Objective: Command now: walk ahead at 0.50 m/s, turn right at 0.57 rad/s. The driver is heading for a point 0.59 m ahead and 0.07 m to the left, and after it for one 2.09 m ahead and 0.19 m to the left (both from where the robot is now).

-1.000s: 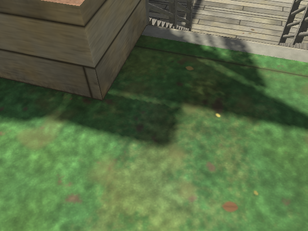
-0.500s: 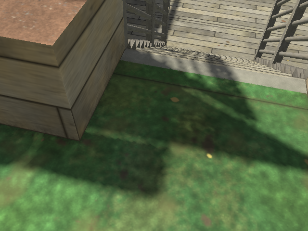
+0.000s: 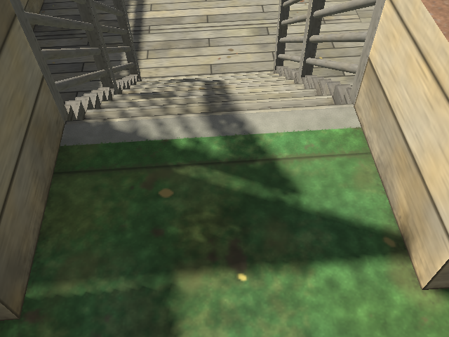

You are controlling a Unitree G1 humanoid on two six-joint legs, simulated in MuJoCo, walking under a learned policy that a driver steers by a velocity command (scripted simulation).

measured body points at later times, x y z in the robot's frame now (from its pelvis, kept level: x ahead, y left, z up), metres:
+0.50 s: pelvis +0.29 +0.05 +0.00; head +0.32 +0.06 +0.45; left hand +0.38 +0.31 -0.14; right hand +0.36 -0.23 -0.12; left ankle +0.35 +0.11 -0.74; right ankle +0.19 -0.05 -0.65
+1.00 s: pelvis +0.56 +0.00 +0.00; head +0.58 -0.01 +0.45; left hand +0.68 +0.28 -0.09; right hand +0.63 -0.27 -0.14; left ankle +0.44 +0.10 -0.66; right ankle +0.61 -0.08 -0.74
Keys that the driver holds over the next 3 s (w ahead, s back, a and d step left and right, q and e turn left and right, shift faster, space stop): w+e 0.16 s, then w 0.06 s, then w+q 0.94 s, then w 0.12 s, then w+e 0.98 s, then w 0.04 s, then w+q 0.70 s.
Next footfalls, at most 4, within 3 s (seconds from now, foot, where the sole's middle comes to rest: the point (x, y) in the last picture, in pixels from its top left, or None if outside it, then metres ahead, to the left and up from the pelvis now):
0.36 left None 0.39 0.11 -0.78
0.88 right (268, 273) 0.65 -0.08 -0.78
1.38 left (181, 222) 0.84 0.20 -0.78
1.92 right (221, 148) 1.17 0.08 -0.78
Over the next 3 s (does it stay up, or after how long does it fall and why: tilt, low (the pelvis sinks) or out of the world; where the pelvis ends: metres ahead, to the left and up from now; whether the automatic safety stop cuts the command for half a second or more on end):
stays up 1.54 0.21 -0.22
